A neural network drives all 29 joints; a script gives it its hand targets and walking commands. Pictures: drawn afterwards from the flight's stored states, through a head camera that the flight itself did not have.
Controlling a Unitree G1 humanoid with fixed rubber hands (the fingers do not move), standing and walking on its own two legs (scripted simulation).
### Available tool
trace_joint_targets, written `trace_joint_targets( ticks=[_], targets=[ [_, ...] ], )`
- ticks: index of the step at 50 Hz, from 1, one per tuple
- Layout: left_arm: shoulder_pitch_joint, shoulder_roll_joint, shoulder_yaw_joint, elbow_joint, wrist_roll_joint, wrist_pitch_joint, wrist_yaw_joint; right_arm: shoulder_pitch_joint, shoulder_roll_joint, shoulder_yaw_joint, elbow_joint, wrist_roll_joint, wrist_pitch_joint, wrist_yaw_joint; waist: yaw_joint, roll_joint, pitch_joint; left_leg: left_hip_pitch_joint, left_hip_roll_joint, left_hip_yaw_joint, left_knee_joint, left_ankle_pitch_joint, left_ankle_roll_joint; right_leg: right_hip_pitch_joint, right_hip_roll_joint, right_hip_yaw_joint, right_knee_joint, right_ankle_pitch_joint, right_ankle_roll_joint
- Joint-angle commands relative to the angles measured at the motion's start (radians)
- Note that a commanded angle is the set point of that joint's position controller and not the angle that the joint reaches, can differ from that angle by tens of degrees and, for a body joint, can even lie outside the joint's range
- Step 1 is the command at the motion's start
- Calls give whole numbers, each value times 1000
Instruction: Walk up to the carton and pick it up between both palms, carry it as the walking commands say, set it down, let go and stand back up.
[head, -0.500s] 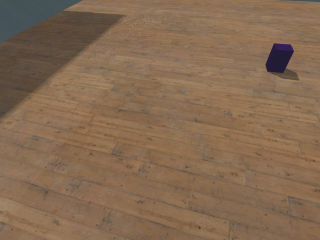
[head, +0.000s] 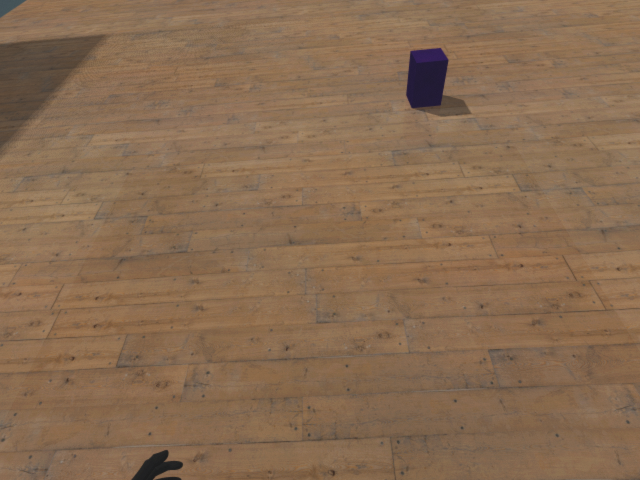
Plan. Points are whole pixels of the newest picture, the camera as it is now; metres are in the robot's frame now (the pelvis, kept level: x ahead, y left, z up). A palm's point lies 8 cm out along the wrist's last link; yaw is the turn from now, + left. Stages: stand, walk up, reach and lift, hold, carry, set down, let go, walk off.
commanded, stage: walk up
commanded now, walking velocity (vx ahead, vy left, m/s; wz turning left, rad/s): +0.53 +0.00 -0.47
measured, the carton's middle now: (425, 78) +2.22 -0.63 -0.62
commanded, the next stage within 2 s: none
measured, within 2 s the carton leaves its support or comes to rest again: neither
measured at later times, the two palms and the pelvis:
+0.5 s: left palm (163, 431) +0.25 +0.26 -0.12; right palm (480, 267) +0.47 -0.26 -0.09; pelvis +0.30 +0.00 +0.00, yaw -11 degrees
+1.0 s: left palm (296, 181) +0.76 +0.06 -0.09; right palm (521, 309) +0.39 -0.31 -0.10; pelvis +0.54 -0.10 +0.02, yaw -13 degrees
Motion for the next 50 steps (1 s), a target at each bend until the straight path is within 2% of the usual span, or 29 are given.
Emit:
trace_joint_targets(
  ticks=[1, 2, 3, 4, 5, 7, 9, 12, 16, 19, 21, 22, 23, 24, 25, 26, 27, 28, 29, 30, 31, 33, 38, 42, 45, 47, 48, 49, 50],
  targets=[
    [303, 268, 75, 44, 6, -8, 44, -194, -7, 2, -171, -11, -45, 10, 176, -294, -47, -660, -73, -75, 395, 51, 48, 489, -305, 696, -547, -504, -202],
    [213, 205, 58, 26, 7, -16, 49, -170, -4, 0, -146, -8, -51, 9, 123, -203, -10, -597, -33, -71, 328, 160, 35, 412, -268, 575, -525, -294, -189],
    [150, 164, 43, 12, 2, -26, 51, -120, -14, -2, -112, -6, -44, 11, 75, -157, -8, -506, -16, -69, 259, 218, 15, 357, -226, 476, -509, -151, -173],
    [139, 137, 36, 11, 1, -36, 51, -85, -9, -2, -94, -8, -36, 15, 60, -163, -12, -446, -18, -51, 217, 261, 0, 339, -194, 396, -511, -23, -161],
    [158, 128, 33, 18, 2, -47, 52, -76, 3, -1, -89, -9, -28, 19, 56, -164, -19, -417, -28, -31, 182, 279, -11, 339, -183, 346, -507, 79, -165],
    [216, 116, 25, 37, 3, -60, 55, -133, 29, 2, -106, -8, -15, 25, 73, -144, 0, -422, -45, -2, 113, 316, -21, 355, -183, 308, -520, 183, -181],
    [273, 116, 20, 50, 2, -66, 61, -219, 46, 9, -135, -6, -8, 32, 100, -130, 34, -465, -54, 8, 36, 371, -23, 384, -194, 305, -547, 188, -187],
    [324, 117, 18, 63, -3, -70, 69, -323, 63, 23, -168, 5, -6, 39, 125, -136, 74, -485, -78, 20, -90, 459, -21, 411, -190, 288, -565, 198, -172],
    [382, 114, 14, 88, -3, -74, 77, -429, 80, 41, -191, 17, -9, 43, 159, -160, 111, -451, -116, 58, -227, 514, -7, 451, -190, 263, -568, 307, -152],
    [404, 118, 15, 108, 1, -71, 85, -456, 73, 47, -194, 25, -14, 40, 160, -189, 124, -390, -141, 74, -314, 495, 10, 483, -196, 251, -532, 408, -130],
    [375, 129, 18, 106, 2, -71, 90, -371, 47, 36, -160, 23, -18, 28, 106, -193, 83, -194, -172, 93, -387, 455, 28, 434, -178, 208, -429, 639, -96],
    [384, 141, 18, 109, 0, -70, 89, -275, 14, 23, -127, 24, -23, 17, 66, -171, 7, -42, -194, 118, -404, 407, 38, 409, -157, 185, -285, 748, -84],
    [398, 128, 13, 119, -6, -66, 82, -109, -26, 8, -74, 29, -37, 2, -5, -129, -116, 193, -193, 131, -417, 387, 53, 338, -94, 155, -74, 708, -69],
    [435, 66, 4, 128, -9, -66, 75, 65, -113, -18, -29, 13, -50, -18, -64, 2, -231, 434, 30, -140, -434, 304, 79, 112, -1, 139, 213, 318, -45],
    [526, -16, -14, 117, -18, -63, 81, 158, -206, -24, -11, -8, -51, -21, -48, 231, -329, 560, 282, -617, -609, 325, 172, -113, 102, 125, 509, -221, -12],
    [525, 24, 1, 129, -10, -58, 79, 109, -162, -17, -8, 5, -47, -15, -9, 131, -332, 475, 300, -669, -629, 311, 199, -133, 36, 202, 640, -194, -33],
    [437, 39, 1, 117, 3, -58, 72, 7, -89, 3, -22, 3, -52, -12, 8, 70, -214, 343, 239, -530, -634, 324, 185, -146, -6, 186, 635, -107, -37],
    [374, 28, -1, 110, 8, -54, 67, -55, -29, 22, -24, 5, -55, -11, 21, 25, -122, 233, 185, -405, -643, 403, 176, -150, -41, 176, 600, -53, -37],
    [351, 37, 13, 111, 13, -42, 61, -44, -7, 26, -12, 8, -61, -19, 37, -7, -87, 161, 164, -346, -642, 511, 162, -136, -62, 174, 586, -22, -27],
    [346, 31, 24, 110, 13, -26, 52, -16, 5, 25, 9, 11, -65, -26, 50, -10, -75, 114, 150, -287, -631, 624, 145, -113, -74, 168, 580, 11, -11],
    [341, 7, 24, 107, 11, -12, 42, -6, 10, 27, 17, 14, -70, -28, 64, 32, -64, 79, 128, -224, -624, 703, 141, -99, -68, 150, 571, 36, 2],
    [289, -19, 17, 98, 12, 10, 25, 22, 19, 31, 28, 15, -78, -24, 68, 83, -42, 54, 91, -133, -623, 702, 139, -130, -65, 120, 527, 83, 15],
    [90, -48, 0, 23, 19, 32, -14, 86, 6, 25, 37, 8, -74, -33, 38, 89, 57, 11, 88, -76, -710, 483, 148, -217, -84, 76, 307, 224, 47],
    [-50, -52, -15, -21, 9, 25, -30, 144, -14, 25, 44, 12, -71, -36, -2, 102, 108, 48, 93, -18, -769, 412, 131, -174, -73, 33, 51, 284, 41],
    [-122, -39, -21, -31, 6, 13, -29, 175, -27, 21, 56, 16, -69, -33, -23, 145, 114, 91, 79, 25, -768, 407, 114, -98, -40, -1, -94, 256, 31],
    [-132, -22, -20, -30, 12, -4, -13, 169, -9, 23, 65, 19, -60, -25, -19, 207, 90, 108, 44, 52, -727, 385, 122, -17, -7, -35, -147, 155, 26],
    [-114, -6, -16, -24, 16, -13, -3, 176, -14, 21, 74, 22, -56, -26, -14, 179, 79, 94, 51, 34, -677, 424, 122, 44, 5, -46, -164, 122, 26],
    [-57, 10, -9, -4, 16, -25, 9, 168, -32, 15, 78, 27, -52, -28, 12, 121, 48, 89, 48, 40, -578, 500, 114, 130, 22, -59, -219, 116, 25],
    [45, 37, 3, 37, 17, -38, 22, 168, -38, 12, 78, 31, -49, -27, 52, 36, -23, 66, 17, 73, -403, 597, 103, 276, 46, -77, -270, 93, 13]
  ],
)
